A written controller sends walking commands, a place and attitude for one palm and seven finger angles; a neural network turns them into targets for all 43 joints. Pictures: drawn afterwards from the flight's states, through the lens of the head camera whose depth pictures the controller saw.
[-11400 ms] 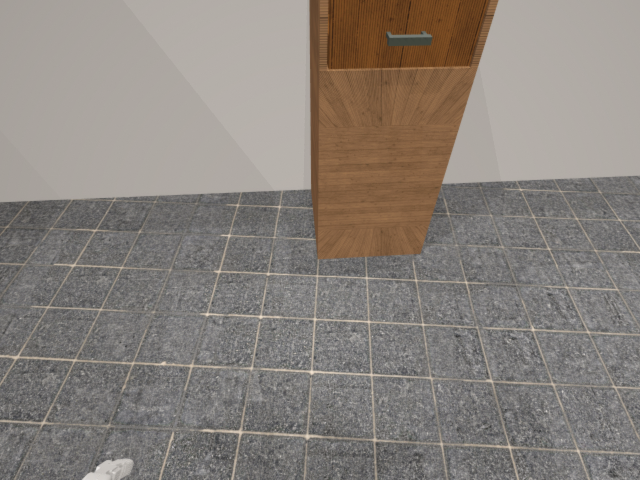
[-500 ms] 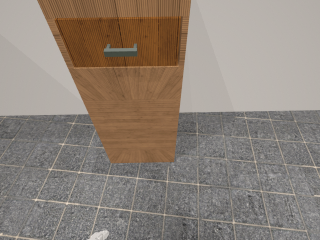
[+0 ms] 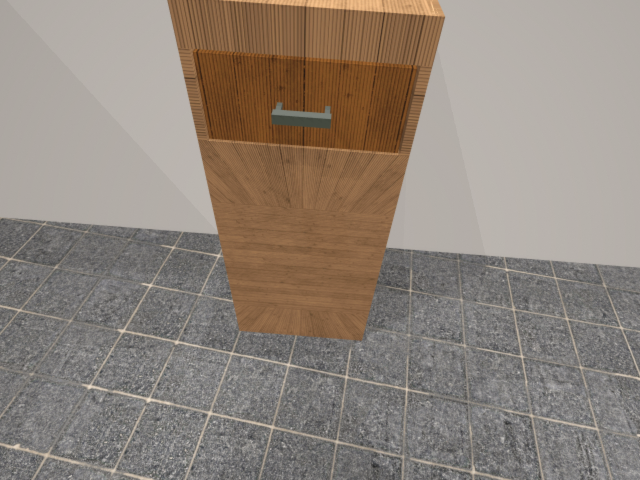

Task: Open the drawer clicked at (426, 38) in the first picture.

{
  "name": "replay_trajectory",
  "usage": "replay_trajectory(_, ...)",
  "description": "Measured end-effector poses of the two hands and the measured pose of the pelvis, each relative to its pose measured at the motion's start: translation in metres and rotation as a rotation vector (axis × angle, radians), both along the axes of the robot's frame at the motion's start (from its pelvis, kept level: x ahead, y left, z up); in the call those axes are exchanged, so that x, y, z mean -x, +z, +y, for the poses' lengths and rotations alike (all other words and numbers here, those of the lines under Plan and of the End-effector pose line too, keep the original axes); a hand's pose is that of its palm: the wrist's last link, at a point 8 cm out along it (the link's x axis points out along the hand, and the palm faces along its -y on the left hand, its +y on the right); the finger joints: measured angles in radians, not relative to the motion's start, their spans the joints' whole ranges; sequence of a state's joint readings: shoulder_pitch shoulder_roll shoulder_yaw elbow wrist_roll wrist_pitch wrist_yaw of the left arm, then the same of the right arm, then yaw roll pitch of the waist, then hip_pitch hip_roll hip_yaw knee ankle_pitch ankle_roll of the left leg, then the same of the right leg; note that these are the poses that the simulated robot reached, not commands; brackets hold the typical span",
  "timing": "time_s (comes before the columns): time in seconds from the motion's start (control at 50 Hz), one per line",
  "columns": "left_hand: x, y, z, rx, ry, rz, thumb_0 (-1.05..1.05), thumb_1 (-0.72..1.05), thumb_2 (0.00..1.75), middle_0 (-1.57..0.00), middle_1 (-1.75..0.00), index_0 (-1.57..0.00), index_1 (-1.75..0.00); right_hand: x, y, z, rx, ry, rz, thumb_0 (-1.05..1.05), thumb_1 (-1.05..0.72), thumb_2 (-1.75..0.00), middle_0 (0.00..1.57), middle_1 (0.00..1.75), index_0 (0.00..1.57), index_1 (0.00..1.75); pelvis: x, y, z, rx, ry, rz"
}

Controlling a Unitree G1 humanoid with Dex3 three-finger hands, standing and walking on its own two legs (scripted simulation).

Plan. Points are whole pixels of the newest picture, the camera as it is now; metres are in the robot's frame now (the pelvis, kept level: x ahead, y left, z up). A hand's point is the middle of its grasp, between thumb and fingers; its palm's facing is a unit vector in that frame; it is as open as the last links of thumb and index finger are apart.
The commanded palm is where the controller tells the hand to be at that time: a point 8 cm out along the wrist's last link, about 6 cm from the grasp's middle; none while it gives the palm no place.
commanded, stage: come to a stop and stand still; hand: left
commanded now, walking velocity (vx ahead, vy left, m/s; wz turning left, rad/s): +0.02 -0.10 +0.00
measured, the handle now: (302, 113) +0.70 +0.10 +0.11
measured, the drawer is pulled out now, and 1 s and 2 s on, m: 0.00 0.00 0.00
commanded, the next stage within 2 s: look again from close up in 0.64 s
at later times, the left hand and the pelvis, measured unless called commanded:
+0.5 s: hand out of the picture +0.00 +0.10 -0.18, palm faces +0.02 -0.99 -0.15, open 7.3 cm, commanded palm none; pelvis +0.02 -0.04 +0.00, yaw -1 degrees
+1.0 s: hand out of the picture +0.00 +0.10 -0.18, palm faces +0.03 -0.99 -0.16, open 7.4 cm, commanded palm none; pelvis +0.02 -0.05 +0.00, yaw -1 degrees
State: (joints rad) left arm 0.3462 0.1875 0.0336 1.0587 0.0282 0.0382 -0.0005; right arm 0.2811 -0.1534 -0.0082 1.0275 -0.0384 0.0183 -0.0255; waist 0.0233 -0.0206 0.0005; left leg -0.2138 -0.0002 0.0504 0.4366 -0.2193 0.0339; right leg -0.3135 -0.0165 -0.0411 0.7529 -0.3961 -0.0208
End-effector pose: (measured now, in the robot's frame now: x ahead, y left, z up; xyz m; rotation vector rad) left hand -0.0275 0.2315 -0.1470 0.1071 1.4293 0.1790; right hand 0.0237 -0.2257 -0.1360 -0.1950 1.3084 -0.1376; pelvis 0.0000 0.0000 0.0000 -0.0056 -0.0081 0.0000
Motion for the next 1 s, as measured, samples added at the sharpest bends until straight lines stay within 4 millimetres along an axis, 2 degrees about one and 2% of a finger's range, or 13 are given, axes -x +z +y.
replay_trajectory(0.06, 0.013, 0.003, -0.011, 0.013, -0.013, 0.058, 0.00, 0.92, 0.89, -0.19, -0.30, -0.19, -0.30, 0.012, -0.004, 0.000, -0.017, -0.023, 0.032, 0.01, -0.94, -0.89, 0.20, 0.29, 0.20, 0.30, -0.001, 0.000, -0.003, -0.013, -0.013, 0.013)
replay_trajectory(0.14, 0.014, 0.001, -0.029, 0.015, -0.036, 0.090, 0.00, 0.91, 0.89, -0.19, -0.30, -0.19, -0.30, 0.029, -0.015, -0.004, -0.044, -0.065, 0.073, 0.00, -0.93, -0.89, 0.20, 0.29, 0.20, 0.30, -0.001, -0.005, -0.013, -0.040, -0.030, 0.023)
replay_trajectory(0.24, 0.001, 0.003, -0.053, 0.027, -0.047, 0.059, 0.00, 0.91, 0.89, -0.20, -0.30, -0.20, -0.30, 0.043, -0.021, -0.008, -0.076, -0.085, 0.127, 0.00, -0.92, -0.90, 0.20, 0.29, 0.20, 0.30, -0.006, -0.004, -0.023, -0.017, -0.021, 0.006)
replay_trajectory(0.34, -0.017, -0.003, -0.070, 0.042, -0.062, 0.024, 0.01, 0.92, 0.89, -0.20, -0.30, -0.20, -0.30, 0.043, -0.020, -0.009, -0.083, -0.093, 0.137, 0.00, -0.92, -0.90, 0.20, 0.29, 0.20, 0.30, -0.012, -0.003, -0.034, -0.020, -0.023, -0.007)
replay_trajectory(0.62, -0.020, 0.000, -0.081, 0.023, -0.032, 0.026, 0.01, 0.92, 0.89, -0.20, -0.30, -0.20, -0.30, 0.032, -0.021, -0.021, -0.081, -0.079, 0.152, 0.01, -0.92, -0.90, 0.20, 0.29, 0.20, 0.30, -0.020, -0.002, -0.048, -0.020, -0.020, -0.009)
replay_trajectory(1.0, -0.023, -0.001, -0.081, 0.026, -0.024, 0.022, 0.00, 0.91, 0.89, -0.20, -0.30, -0.20, -0.30, 0.018, -0.018, -0.030, -0.052, -0.069, 0.122, 0.01, -0.93, -0.90, 0.20, 0.29, 0.20, 0.30, -0.025, -0.002, -0.048, -0.021, -0.022, -0.015)
